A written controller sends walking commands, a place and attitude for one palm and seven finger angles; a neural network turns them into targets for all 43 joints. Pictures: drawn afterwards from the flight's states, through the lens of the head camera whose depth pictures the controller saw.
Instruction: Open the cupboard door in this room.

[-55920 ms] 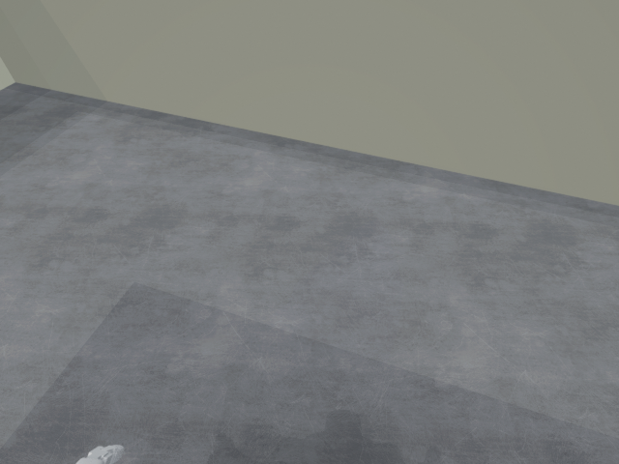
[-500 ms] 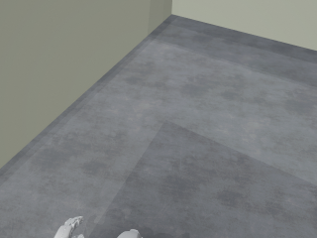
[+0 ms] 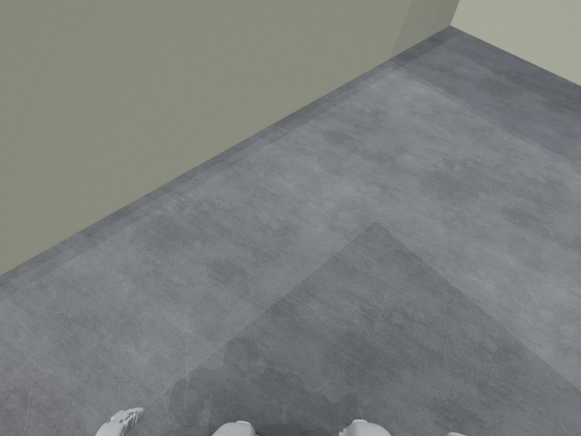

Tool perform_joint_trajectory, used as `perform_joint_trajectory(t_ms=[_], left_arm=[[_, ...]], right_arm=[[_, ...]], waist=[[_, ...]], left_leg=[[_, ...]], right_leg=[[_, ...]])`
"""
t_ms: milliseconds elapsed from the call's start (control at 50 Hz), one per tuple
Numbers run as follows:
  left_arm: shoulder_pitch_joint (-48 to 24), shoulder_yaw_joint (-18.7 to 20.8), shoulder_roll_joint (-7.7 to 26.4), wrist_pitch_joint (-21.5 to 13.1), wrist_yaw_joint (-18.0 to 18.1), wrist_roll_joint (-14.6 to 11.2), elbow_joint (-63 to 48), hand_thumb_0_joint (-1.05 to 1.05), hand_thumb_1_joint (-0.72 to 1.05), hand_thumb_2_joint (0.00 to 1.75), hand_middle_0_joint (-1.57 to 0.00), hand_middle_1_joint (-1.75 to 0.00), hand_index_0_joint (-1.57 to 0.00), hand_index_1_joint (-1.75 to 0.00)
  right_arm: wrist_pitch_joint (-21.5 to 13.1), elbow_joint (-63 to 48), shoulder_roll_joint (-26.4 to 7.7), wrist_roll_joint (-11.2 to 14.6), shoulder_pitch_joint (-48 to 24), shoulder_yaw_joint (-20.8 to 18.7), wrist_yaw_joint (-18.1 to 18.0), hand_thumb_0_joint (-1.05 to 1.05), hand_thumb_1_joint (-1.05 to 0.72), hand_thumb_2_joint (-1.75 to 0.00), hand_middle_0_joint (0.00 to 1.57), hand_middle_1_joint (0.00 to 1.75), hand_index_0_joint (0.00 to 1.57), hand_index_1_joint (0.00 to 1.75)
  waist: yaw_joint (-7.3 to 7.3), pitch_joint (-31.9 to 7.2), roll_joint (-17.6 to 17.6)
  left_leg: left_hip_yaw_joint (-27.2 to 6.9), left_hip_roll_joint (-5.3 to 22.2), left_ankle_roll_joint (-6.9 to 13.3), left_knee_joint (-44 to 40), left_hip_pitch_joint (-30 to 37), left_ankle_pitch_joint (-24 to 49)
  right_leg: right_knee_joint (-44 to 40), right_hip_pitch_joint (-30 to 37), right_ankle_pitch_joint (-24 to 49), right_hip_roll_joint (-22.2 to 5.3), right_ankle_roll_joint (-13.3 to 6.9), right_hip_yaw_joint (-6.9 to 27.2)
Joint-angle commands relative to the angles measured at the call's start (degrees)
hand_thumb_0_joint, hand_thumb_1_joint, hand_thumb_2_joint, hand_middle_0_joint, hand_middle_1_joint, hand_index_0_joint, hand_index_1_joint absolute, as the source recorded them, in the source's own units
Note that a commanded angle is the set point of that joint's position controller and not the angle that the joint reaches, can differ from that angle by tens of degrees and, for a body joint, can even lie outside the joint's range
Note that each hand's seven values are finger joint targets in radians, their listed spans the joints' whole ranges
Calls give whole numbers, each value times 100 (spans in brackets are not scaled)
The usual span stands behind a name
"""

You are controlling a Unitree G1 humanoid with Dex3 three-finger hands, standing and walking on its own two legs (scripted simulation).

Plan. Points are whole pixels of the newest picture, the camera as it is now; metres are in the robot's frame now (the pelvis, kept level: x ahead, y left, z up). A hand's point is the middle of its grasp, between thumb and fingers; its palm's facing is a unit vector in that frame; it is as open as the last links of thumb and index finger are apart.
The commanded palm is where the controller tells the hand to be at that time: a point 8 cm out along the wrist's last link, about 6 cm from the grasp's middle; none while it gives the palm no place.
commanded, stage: turn to face it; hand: left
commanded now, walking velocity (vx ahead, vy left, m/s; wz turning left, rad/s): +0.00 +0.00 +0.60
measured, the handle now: out of the picture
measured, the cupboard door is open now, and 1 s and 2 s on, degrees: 44 44 44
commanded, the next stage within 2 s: none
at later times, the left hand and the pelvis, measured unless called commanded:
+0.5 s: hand out of the picture +0.03 +0.21 -0.17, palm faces +0.35 -0.90 -0.24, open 7.4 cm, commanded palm none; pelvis +0.02 -0.02 +0.00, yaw +19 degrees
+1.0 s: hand out of the picture -0.03 +0.16 -0.18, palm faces +0.62 -0.75 -0.22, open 7.4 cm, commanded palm none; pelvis +0.04 -0.05 -0.01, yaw +39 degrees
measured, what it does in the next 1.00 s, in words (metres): steps on the spot, turning left: right foot, then left foot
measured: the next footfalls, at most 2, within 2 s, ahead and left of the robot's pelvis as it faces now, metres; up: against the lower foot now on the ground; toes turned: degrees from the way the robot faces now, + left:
right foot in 0.04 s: +0.06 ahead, -0.15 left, +0.00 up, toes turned -1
left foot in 0.34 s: +0.04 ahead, +0.11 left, +0.00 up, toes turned +19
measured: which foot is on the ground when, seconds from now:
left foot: down 0.00-0.04, up 0.06-0.32, down 0.34-0.68, up 0.70-0.94, down 0.96-1.00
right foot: up 0.00-0.02, down 0.04-0.34, up 0.36-0.66, down 0.68-0.96, up 0.98-1.00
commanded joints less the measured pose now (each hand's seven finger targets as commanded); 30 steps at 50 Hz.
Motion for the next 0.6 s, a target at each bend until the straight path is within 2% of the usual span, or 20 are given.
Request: perform_joint_trajectory(t_ms=[0, 20, 40, 60, 80, 100, 120, 160, 220, 260, 280, 300, 320, 340, 380, 420, 460, 480, 540, 580], left_arm=[[916, 248, 830, -242, 77, 78, -284, 0, 90, 90, -20, -30, -20, -30], [945, 341, 1331, -274, 116, 153, -328, 0, 90, 90, -20, -30, -20, -30], [749, 262, 1356, -247, 113, 95, -423, 0, 90, 90, -20, -30, -20, -30], [481, 288, 1098, -261, 160, 98, -490, 0, 90, 90, -20, -30, -20, -30], [209, 206, 901, -253, 167, 88, -536, 0, 90, 90, -20, -30, -20, -30], [53, 153, 708, -265, 164, 91, -563, 0, 90, 90, -20, -30, -20, -30], [114, 132, 655, -288, 159, 97, -548, 0, 90, 90, -20, -30, -20, -30], [409, 177, 756, -315, 169, 118, -424, 0, 90, 90, -20, -30, -20, -30], [698, 257, 1011, -312, 153, 120, -297, 0, 90, 90, -20, -30, -20, -30], [684, 288, 1036, -306, 124, 94, -234, 0, 90, 90, -20, -30, -20, -30], [590, 297, 1050, -295, 101, 44, -275, 0, 90, 90, -20, -30, -20, -30], [542, 281, 870, -271, 81, 2, -383, 0, 90, 90, -20, -30, -20, -30], [344, 141, 429, -240, 37, -25, -658, 0, 90, 90, -20, -30, -20, -30], [-39, 110, 538, -167, 81, 49, -834, 0, 90, 90, -20, -30, -20, -30], [-309, 130, 480, -148, 112, 32, -665, 0, 90, 90, -20, -30, -20, -30], [-117, 146, 459, -102, 49, 27, -468, 0, 90, 90, -20, -30, -20, -30], [-8, 143, 417, -86, 20, 20, -400, 0, 90, 90, -20, -30, -20, -30], [-16, 135, 403, -77, 18, 8, -421, 0, 90, 90, -20, -30, -20, -30], [-63, 116, 355, -95, 19, -1, -476, 0, 90, 90, -20, -30, -20, -30], [278, 124, 373, -128, 26, -6, -408, 0, 90, 90, -20, -30, -20, -30]], right_arm=[[-54, -608, -864, 72, -357, -325, -73, 0, -90, -90, 20, 30, 20, 30], [-66, -736, -474, 86, -352, -262, -30, 0, -90, -90, 20, 30, 20, 30], [-54, -754, -644, 37, -374, -281, 12, 0, -90, -90, 20, 30, 20, 30], [15, -685, -548, 48, -283, -326, 7, 0, -90, -90, 20, 30, 20, 30], [47, -555, -577, 32, -320, -302, 36, 0, -90, -90, 20, 30, 20, 30], [47, -501, -510, 34, -268, -274, 66, 0, -90, -90, 20, 30, 20, 30], [40, -473, -406, 52, -286, -226, 85, 0, -90, -90, 20, 30, 20, 30], [20, -486, -274, 92, -491, -166, 106, 0, -90, -90, 20, 30, 20, 30], [-42, -508, -158, 108, -597, -88, 118, 0, -90, -90, 20, 30, 20, 30], [-90, -469, -243, 99, -348, -98, 106, 0, -90, -90, 20, 30, 20, 30], [-116, -405, -395, 81, -37, -129, 99, 0, -90, -90, 20, 30, 20, 30], [-173, -316, -828, 36, 386, -244, 81, 0, -90, -90, 20, 30, 20, 30], [-183, -282, -1520, -13, 821, -423, 33, 0, -90, -90, 20, 30, 20, 30], [-117, -156, -1675, -8, 1131, -424, -9, 0, -90, -90, 20, 30, 20, 30], [-175, -234, -1311, -14, 758, -350, -150, 0, -90, -90, 20, 30, 20, 30], [-202, -318, -1112, -6, 314, -263, -179, 0, -90, -90, 20, 30, 20, 30], [-218, -346, -1093, 0, 218, -255, -175, 0, -90, -90, 20, 30, 20, 30], [-205, -349, -1120, -10, 159, -271, -163, 0, -90, -90, 20, 30, 20, 30], [-151, -333, -1159, -31, 118, -314, -130, 0, -90, -90, 20, 30, 20, 30], [-106, -396, -1192, -17, -78, -348, -118, 0, -90, -90, 20, 30, 20, 30]], waist=[[342, -946, -373], [413, -811, -2031], [350, -761, -1640], [145, -802, -1496], [40, -510, -1609], [-69, -479, -1599], [-50, -530, -1592], [120, -648, -1301], [264, -845, -1301], [153, -1001, -1230], [-39, -1124, -980], [-280, -1455, -41], [-529, -1458, 1735], [-646, -1364, 1165], [-492, -1141, 1270], [-195, -926, 875], [-99, -949, 646], [-100, -947, 734], [-123, -913, 784], [27, -963, 847]], left_leg=[[-627, 275, 300, 75, -1007, -374], [385, -548, -140, 1670, -1722, -1824], [154, -244, -52, 2913, -1365, -2059], [135, -166, -58, 3594, -1338, -1777], [177, 62, -116, 3903, -1389, -1429], [313, 131, -187, 3737, -1318, -1252], [489, 115, -242, 3312, -1207, -1245], [760, 84, -275, 2226, -922, -1376], [1072, -46, -221, 1031, -524, -1246], [1128, -100, -153, 26, 30, -640], [1097, -120, -82, -578, 641, 9], [268, 605, 218, -981, 1764, 1345], [-1943, 2270, 1177, -1087, 2482, 3750], [-1933, 2552, 1587, -1043, 2113, 3352], [-1641, 1938, 1356, -1053, 1671, 3170], [-1045, 1456, 1049, -1147, 1274, 2870], [-892, 1294, 983, -1205, 1219, 2475], [-896, 1282, 998, -1237, 1104, 2193], [-1142, 1152, 957, -1204, 753, 1668], [-1228, 1028, 864, -1035, 389, 1387]], right_leg=[[-2670, 2090, 546, -608, -259, 613], [-3389, 2132, 652, -2219, -926, 2378], [-3388, 1333, 761, -2546, -1303, 2213], [-3295, 1148, 764, -2339, -1281, 2055], [-3122, 992, 1211, -1986, -1182, 1440], [-2908, 1030, 2045, -1716, -1081, 762], [-2737, 1229, 2864, -1588, -1018, 358], [-2418, 1733, 3887, -1633, -999, 61], [-2054, 2119, 4400, -1754, -983, -98], [-1586, 2090, 4330, -1705, -758, -319], [-1152, 1755, 4075, -1629, -542, -542], [-169, 786, 2918, -1384, -221, -793], [1150, -960, -1072, -515, 220, -825], [1762, -1090, -1440, -473, 102, -152], [2117, -1261, -808, -444, 109, 191], [1972, -943, -149, -376, 116, 220], [1505, -704, 2, -292, 105, 171], [1161, -517, -59, -248, 92, 153], [-22, 141, -82, 14, 30, -4], [-816, 818, 266, 183, -16, -103]])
